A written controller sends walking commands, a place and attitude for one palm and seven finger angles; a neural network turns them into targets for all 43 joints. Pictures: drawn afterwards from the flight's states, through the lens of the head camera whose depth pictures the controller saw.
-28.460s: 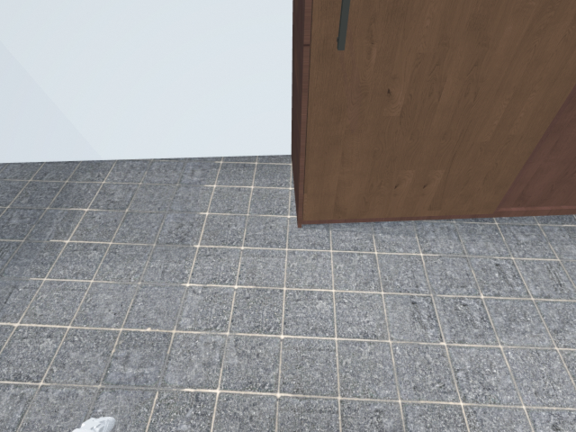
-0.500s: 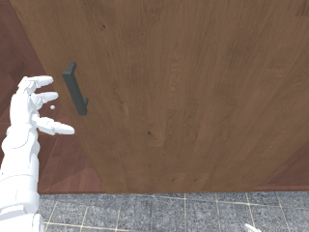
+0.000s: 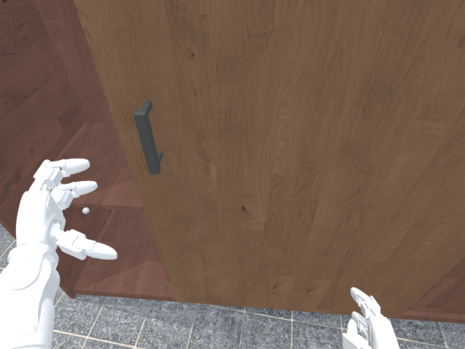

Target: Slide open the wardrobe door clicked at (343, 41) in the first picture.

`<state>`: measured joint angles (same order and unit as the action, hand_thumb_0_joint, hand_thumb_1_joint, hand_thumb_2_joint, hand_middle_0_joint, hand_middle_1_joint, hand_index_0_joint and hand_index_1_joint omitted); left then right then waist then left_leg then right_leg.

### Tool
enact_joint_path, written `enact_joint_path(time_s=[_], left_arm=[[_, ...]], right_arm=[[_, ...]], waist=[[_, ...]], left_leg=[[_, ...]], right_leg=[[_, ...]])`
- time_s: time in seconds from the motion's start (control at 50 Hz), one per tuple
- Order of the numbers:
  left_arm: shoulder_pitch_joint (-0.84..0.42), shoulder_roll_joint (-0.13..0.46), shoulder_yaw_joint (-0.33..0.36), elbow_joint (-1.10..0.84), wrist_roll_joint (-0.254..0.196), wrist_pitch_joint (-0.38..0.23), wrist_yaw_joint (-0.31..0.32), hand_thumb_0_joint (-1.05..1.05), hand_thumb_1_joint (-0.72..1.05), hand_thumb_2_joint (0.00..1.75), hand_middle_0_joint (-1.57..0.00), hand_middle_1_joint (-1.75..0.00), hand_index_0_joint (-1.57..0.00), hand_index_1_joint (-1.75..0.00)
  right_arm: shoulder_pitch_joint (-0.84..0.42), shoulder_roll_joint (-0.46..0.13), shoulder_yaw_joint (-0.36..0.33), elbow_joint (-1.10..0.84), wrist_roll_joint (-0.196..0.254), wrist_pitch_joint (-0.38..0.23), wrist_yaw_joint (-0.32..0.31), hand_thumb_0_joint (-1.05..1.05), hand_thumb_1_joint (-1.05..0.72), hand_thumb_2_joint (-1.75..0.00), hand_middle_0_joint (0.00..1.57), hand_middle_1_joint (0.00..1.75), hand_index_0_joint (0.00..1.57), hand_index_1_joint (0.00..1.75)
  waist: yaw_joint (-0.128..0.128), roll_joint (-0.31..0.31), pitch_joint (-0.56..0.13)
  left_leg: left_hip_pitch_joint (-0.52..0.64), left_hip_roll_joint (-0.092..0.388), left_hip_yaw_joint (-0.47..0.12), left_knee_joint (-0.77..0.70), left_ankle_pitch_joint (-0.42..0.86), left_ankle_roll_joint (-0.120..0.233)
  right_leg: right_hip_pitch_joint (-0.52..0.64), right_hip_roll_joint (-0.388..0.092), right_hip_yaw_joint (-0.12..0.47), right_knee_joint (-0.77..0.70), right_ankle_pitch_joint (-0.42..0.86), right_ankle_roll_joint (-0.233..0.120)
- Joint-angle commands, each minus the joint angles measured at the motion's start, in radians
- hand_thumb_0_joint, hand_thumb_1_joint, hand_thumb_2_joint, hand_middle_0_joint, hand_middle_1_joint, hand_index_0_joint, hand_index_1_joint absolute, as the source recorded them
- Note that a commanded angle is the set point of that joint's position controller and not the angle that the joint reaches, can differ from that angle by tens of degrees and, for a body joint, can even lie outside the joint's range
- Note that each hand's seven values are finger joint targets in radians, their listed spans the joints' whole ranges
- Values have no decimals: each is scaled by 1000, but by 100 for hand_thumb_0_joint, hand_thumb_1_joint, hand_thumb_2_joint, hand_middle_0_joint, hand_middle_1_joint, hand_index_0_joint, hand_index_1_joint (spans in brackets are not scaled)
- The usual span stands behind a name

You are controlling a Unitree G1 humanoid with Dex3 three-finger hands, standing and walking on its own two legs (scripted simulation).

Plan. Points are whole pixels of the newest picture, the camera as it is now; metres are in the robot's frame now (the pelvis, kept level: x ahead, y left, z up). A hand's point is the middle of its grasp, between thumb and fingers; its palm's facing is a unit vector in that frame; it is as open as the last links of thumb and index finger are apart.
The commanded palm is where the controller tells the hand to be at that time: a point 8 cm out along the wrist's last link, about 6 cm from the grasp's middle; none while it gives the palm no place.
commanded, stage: slip the hand off the handle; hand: left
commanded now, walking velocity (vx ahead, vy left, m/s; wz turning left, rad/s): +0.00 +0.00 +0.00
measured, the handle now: (151, 138) +0.44 +0.22 +0.15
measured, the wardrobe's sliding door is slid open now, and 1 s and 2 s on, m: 0.44 0.44 0.44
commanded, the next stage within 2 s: draw the hand back to the body in 0.08 s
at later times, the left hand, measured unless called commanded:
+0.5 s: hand (75, 223) +0.23 +0.26 +0.16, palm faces +0.09 -1.00 -0.04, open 14.7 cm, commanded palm +0.19 +0.30 +0.15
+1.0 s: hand (57, 237) +0.20 +0.27 +0.16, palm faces +0.44 -0.84 -0.30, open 12.8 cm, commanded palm +0.16 +0.30 +0.17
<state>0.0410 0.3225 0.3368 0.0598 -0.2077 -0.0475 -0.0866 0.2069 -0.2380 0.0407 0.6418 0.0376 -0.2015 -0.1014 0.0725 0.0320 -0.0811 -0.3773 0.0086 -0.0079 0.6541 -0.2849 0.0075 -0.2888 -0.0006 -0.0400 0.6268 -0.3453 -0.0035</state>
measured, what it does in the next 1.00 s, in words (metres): stands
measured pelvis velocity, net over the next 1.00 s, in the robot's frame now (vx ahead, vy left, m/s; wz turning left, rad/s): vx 0.00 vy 0.00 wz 0.00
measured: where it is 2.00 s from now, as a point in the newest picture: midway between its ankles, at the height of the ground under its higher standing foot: outside the picture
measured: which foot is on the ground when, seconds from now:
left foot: down 0.00-1.00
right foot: down 0.00-1.00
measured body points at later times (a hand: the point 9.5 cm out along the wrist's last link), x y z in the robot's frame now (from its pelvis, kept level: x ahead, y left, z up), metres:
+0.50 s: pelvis -0.01 -0.01 +0.00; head -0.05 -0.02 +0.45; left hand +0.22 +0.31 +0.16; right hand +0.16 -0.25 -0.05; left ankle +0.04 +0.11 -0.72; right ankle -0.01 -0.12 -0.72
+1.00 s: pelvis +0.00 +0.00 +0.02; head -0.03 -0.01 +0.46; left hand +0.17 +0.31 +0.18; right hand +0.19 -0.21 -0.06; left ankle +0.04 +0.11 -0.72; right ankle -0.01 -0.12 -0.72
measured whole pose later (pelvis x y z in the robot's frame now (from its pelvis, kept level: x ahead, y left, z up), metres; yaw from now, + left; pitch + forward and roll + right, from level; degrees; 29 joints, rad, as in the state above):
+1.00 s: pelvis +0.00 +0.00 +0.02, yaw +0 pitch -5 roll -1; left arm 0.34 0.33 0.29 -0.28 -0.09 -0.06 0.09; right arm 0.21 -0.23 0.05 0.69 -0.01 -0.22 -0.10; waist 0.09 0.05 0.01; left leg -0.18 0.00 0.00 0.47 -0.20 0.01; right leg -0.10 -0.01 -0.03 0.45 -0.26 0.00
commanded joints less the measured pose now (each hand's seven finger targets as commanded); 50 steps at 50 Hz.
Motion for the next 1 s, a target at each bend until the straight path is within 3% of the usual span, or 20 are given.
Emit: enact_joint_path(time_s=[0.0, 0.06, 0.12, 0.14, 0.18, 0.2, 0.22, 0.28, 0.34, 0.42, 0.56, 0.62, 0.68, 0.7, 0.74, 0.76, 0.8, 0.84, 0.92, 0.98], left_arm=[[-179, 202, 73, -287, -15, -70, 12, 0, -55, 20, -25, -115, -25, -115], [-106, 210, 97, -322, -19, -68, 15, 0, -55, 20, -25, -115, -25, -115], [-194, 236, 105, -311, -26, -63, 12, 0, -55, 20, -25, -115, -25, -115], [-213, 249, 118, -310, -28, -66, 10, 0, -55, 20, -25, -115, -25, -115], [-209, 211, 78, -301, -29, -72, -3, 0, -55, 20, -25, -115, -25, -115], [-257, 203, 30, -256, -107, -59, -123, 0, -55, 20, -25, -115, -25, -115], [-285, 269, 82, -260, -132, -54, -183, 0, -55, 20, -25, -115, -25, -115], [-281, 325, 110, -227, -172, -23, -318, 0, -55, 20, -25, -115, -25, -115], [-187, 341, 186, -171, -202, 8, -338, 0, -55, 20, -25, -115, -25, -115], [-76, 291, 197, -230, -217, 38, -293, 0, -55, 20, -25, -115, -25, -115], [-88, 269, 150, -390, -180, 63, -249, 0, -55, 20, -25, -115, -25, -115], [-58, 306, 195, -408, -178, 62, -234, 0, -48, 24, -25, -111, -25, -111], [-82, 256, 144, -446, -177, 64, -238, 0, -37, 29, -24, -104, -24, -104], [-105, 374, 183, -540, -9, -6, -48, 0, -33, 31, -24, -102, -24, -102], [43, 231, 101, -464, 36, -32, 69, 0, -26, 34, -24, -98, -24, -98], [92, 190, 61, -470, 52, -40, 95, 0, -22, 36, -24, -96, -24, -96], [104, 193, 51, -520, 80, -65, 138, 0, -15, 39, -24, -92, -24, -92], [123, 205, 55, -550, 100, -79, 167, 0, -8, 43, -23, -87, -23, -87], [106, 223, 65, -567, 125, -89, 198, 0, 7, 50, -23, -79, -23, -79], [106, 204, 52, -579, 136, -98, 206, 0, 17, 55, -22, -73, -22, -73]], right_arm=[[-83, -118, -39, -144, -2, -65, -12, 0, -90, -90, 20, 30, 20, 30], [-91, -111, -38, -149, -4, -69, -10, 0, -90, -90, 20, 30, 20, 30], [-101, -117, -31, -130, -1, -68, -23, 0, -90, -90, 20, 30, 20, 30], [-105, -116, -31, -130, -2, -72, -27, 0, -90, -90, 20, 30, 20, 30], [-113, -111, -26, -130, 2, -82, -31, 0, -90, -90, 20, 30, 20, 30], [-102, -139, -17, -120, 13, -98, -42, 0, -90, -90, 20, 30, 20, 30], [-106, -139, -21, -120, 22, -106, -56, 0, -90, -90, 20, 30, 20, 30], [-112, -144, -10, -136, 24, -142, -69, 0, -90, -90, 20, 30, 20, 30], [-105, -140, -14, -148, 25, -158, -53, 0, -90, -90, 20, 30, 20, 30], [-109, -139, -24, -179, 30, -174, -21, 0, -90, -90, 20, 30, 20, 30], [-94, -146, -30, -181, 30, -187, -21, 0, -90, -90, 20, 30, 20, 30], [-93, -148, -29, -168, 25, -191, -28, 0, -90, -90, 20, 30, 20, 30], [-97, -138, -24, -163, 27, -199, -33, 0, -90, -90, 20, 30, 20, 30], [-126, -131, -33, -146, -21, -181, -21, 0, -90, -90, 20, 30, 20, 30], [-124, -126, -34, -123, -29, -157, -15, 0, -90, -90, 20, 30, 20, 30], [-123, -118, -33, -127, -27, -141, -11, 0, -90, -90, 20, 30, 20, 30], [-123, -117, -37, -125, -31, -114, -6, 0, -90, -90, 20, 30, 20, 30], [-127, -118, -39, -124, -38, -99, -5, 0, -90, -90, 20, 30, 20, 30], [-142, -116, -41, -117, -47, -70, -11, 0, -90, -90, 20, 30, 20, 30], [-149, -106, -38, -116, -49, -54, -10, 0, -90, -90, 20, 30, 20, 30]], waist=[[-8, 26, -109], [3, 27, -98], [-25, 8, -39], [-20, 14, -40], [-24, 50, -33], [-67, 38, -51], [-47, 37, -66], [-30, 66, -78], [-2, 9, -57], [22, 26, -51], [-1, 38, -29], [7, 24, -25], [-3, 83, -17], [20, 59, 69], [-4, -12, 95], [-6, 11, 86], [-5, 55, 37], [-2, 41, 10], [-2, 6, 37], [0, 35, 38]], left_leg=[[144, -5, -26, -121, 93, 16], [134, -7, -19, -121, 101, 17], [114, -7, -16, -121, 32, 22], [109, -10, -16, -122, 25, 22], [112, -15, -16, -127, -8, 19], [137, -13, -15, -130, -14, 26], [135, -9, -14, -122, -10, 29], [153, -10, -31, -131, 21, 32], [127, -11, -35, -129, 56, 28], [134, -11, -28, -135, 66, 21], [163, -5, -27, -154, 55, 28], [170, -4, -33, -162, 46, 27], [194, -6, -37, -177, 36, 23], [154, -19, -35, -192, 0, 24], [175, -5, -26, -200, -36, 22], [193, -1, -19, -208, -44, 24], [225, 2, -25, -240, -50, 22], [251, 5, -22, -258, -11, 24], [274, 3, -21, -290, 20, 25], [294, 5, -24, -311, 60, 20]], right_leg=[[-56, 26, -5, -115, 130, -20], [-39, 23, -1, -122, 136, -20], [-77, 21, 13, -149, 69, -12], [-75, 17, 17, -154, 57, -13], [-86, 16, 17, -156, 19, -14], [-53, 10, 28, -177, 27, -13], [-27, 9, 45, -188, 27, -13], [3, 6, 47, -187, 57, -16], [15, 4, 48, -189, 80, -11], [7, 9, 33, -180, 85, -11], [-24, 15, 15, -184, 79, -8], [-15, 20, 13, -194, 61, -10], [-17, 20, 3, -194, 67, -12], [-43, 12, 51, -284, 34, -14], [-40, -8, 35, -299, -8, -14], [-20, -12, 33, -288, -8, -13], [24, -12, 31, -274, 16, -15], [57, -10, 29, -280, 52, -15], [81, -3, 23, -305, 79, -13], [110, -3, 17, -300, 112, -18]])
